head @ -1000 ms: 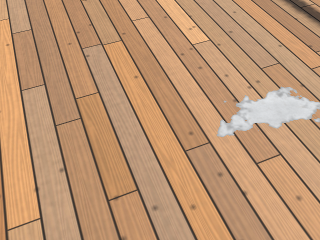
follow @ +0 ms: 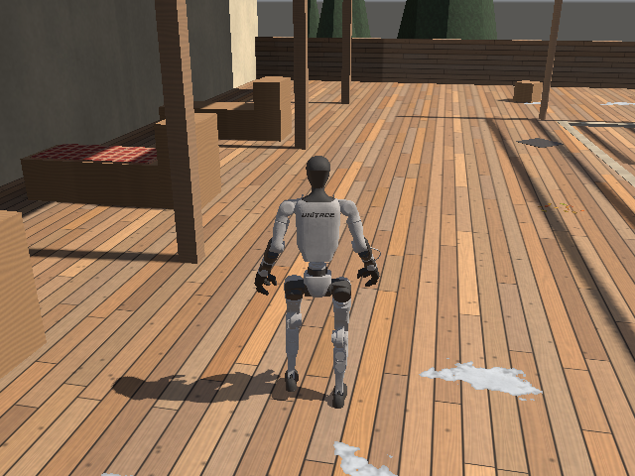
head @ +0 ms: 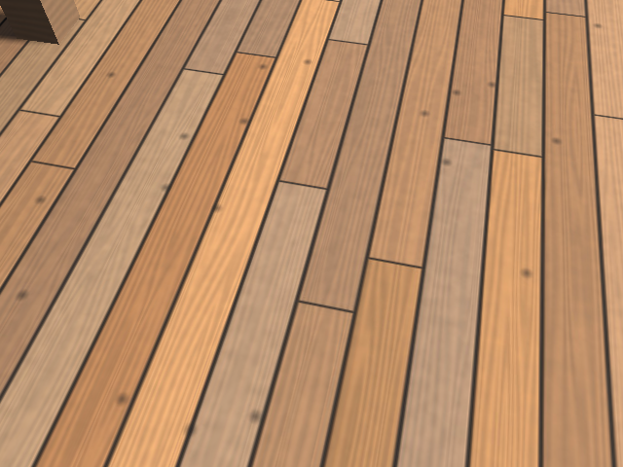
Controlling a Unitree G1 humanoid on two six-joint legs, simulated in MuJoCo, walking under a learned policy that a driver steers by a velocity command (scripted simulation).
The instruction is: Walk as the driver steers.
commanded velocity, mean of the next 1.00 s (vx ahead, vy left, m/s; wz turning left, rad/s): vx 0.04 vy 0.00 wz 0.23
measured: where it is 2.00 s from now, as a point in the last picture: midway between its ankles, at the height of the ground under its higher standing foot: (273, 372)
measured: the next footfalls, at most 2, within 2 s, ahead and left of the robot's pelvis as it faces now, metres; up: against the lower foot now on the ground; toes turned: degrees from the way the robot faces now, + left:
left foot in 0.16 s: +0.12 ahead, +0.15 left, +0.00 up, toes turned +8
right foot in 0.52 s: +0.14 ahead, -0.10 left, +0.00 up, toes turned +11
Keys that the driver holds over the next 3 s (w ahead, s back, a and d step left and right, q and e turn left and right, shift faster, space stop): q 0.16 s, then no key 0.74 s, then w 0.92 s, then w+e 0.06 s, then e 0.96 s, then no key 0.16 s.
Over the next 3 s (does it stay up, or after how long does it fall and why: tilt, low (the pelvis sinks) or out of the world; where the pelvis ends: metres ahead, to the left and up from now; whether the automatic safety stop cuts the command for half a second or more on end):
stays up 0.69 0.12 -0.01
